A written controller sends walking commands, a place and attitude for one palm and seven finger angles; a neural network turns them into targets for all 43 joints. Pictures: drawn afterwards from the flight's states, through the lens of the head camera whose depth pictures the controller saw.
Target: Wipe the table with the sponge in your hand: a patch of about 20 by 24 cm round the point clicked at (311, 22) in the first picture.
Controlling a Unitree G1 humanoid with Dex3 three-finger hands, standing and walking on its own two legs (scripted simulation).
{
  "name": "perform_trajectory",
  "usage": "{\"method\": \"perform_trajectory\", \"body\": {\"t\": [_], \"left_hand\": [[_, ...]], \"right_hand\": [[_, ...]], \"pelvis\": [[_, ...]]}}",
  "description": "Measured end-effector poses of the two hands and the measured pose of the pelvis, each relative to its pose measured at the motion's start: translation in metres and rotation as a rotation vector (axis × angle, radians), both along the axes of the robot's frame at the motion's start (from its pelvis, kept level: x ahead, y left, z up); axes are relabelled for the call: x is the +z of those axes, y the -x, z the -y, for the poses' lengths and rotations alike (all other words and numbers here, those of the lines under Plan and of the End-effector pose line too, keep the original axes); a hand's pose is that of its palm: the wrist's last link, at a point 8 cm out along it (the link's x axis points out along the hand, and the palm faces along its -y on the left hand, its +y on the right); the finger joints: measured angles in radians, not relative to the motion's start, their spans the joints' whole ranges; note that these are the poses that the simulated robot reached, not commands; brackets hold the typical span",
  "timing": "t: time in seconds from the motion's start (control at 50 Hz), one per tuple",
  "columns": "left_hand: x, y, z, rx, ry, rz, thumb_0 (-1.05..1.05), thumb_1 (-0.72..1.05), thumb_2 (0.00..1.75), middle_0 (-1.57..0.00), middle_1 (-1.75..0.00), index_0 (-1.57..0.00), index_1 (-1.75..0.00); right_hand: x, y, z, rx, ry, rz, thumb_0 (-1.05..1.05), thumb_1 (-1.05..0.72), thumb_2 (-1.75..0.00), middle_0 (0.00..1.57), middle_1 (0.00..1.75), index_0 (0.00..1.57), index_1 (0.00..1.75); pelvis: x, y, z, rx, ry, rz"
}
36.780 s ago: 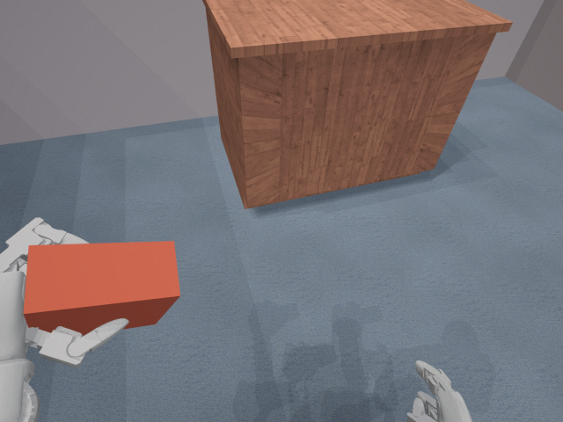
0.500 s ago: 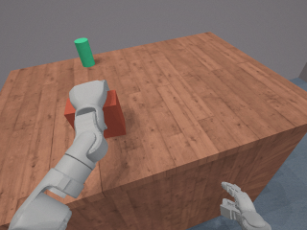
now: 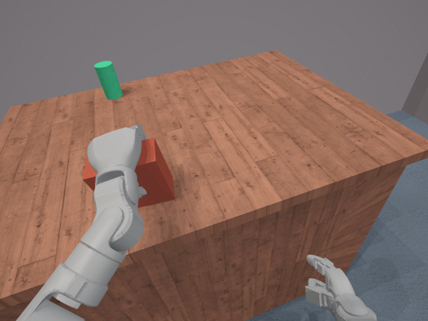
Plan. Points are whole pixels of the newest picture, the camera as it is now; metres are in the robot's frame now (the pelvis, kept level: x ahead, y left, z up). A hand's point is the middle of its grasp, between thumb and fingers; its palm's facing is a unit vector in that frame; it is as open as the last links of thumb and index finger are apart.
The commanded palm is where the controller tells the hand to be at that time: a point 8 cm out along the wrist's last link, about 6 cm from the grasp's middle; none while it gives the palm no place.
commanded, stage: wipe back along the third lane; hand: left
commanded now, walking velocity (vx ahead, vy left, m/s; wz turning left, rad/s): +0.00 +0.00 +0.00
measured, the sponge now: (137, 184) +0.34 +0.21 +0.11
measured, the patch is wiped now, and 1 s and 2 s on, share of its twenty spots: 1.00 1.00 1.00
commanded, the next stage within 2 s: slide back across to the middle lane in 0.30 s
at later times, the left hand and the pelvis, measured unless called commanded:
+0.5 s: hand (130, 185) +0.29 +0.18 +0.16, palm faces +0.24 -0.15 -0.96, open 10.3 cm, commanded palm +0.24 +0.19 +0.19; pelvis -0.02 -0.03 +0.00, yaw -1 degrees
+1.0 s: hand (97, 191) +0.26 +0.23 +0.17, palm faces +0.21 -0.16 -0.96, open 10.3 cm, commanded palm +0.22 +0.24 +0.22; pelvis -0.02 -0.03 +0.00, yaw -2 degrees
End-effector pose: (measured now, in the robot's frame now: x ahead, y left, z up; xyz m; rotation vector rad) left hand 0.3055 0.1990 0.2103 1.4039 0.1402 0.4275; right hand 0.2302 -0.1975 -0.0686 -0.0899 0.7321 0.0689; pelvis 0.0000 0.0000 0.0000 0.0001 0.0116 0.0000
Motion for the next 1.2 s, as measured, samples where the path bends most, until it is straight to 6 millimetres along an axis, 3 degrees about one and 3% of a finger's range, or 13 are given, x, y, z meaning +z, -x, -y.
{"method": "perform_trajectory", "body": {"t": [0.26, 0.5, 0.74, 0.94, 1.2], "left_hand": [[0.0, 0.027, 0.011, -0.002, 0.017, 0.016, 0.01, -0.5, 1.06, -0.62, -1.38, -0.69, -1.35], [0.001, 0.049, 0.016, -0.018, 0.042, 0.033, 0.01, -0.5, 1.06, -0.62, -1.38, -0.69, -1.35], [0.006, 0.051, 0.002, -0.01, 0.102, 0.025, -0.02, -0.5, 1.06, -0.63, -1.37, -0.7, -1.34], [0.011, 0.065, -0.02, 0.023, 0.082, 0.004, -0.02, -0.51, 1.06, -0.64, -1.36, -0.71, -1.33], [0.006, 0.08, -0.047, 0.062, 0.03, -0.063, -0.02, -0.52, 1.06, -0.66, -1.35, -0.72, -1.32]], "right_hand": [[-0.002, 0.02, 0.035, -0.059, 0.007, 0.018, 0.02, -0.91, -0.9, 0.2, 0.3, 0.19, 0.3], [-0.001, 0.022, 0.044, -0.066, 0.008, 0.045, 0.02, -0.91, -0.9, 0.2, 0.3, 0.19, 0.3], [0.002, 0.024, 0.048, -0.082, 0.04, 0.055, 0.02, -0.91, -0.9, 0.2, 0.3, 0.2, 0.3], [-0.002, 0.027, 0.051, -0.091, 0.061, 0.053, 0.02, -0.91, -0.9, 0.2, 0.3, 0.2, 0.3], [-0.001, 0.023, 0.032, -0.049, 0.064, 0.085, 0.02, -0.91, -0.9, 0.2, 0.3, 0.2, 0.3]], "pelvis": [[0.0, 0.011, 0.019, -0.017, -0.008, 0.02], [-0.001, 0.016, 0.028, -0.019, -0.012, 0.035], [-0.001, 0.017, 0.032, -0.031, -0.015, 0.04], [-0.001, 0.018, 0.029, -0.031, -0.015, 0.045], [0.0, 0.025, 0.022, -0.006, -0.011, 0.05]]}}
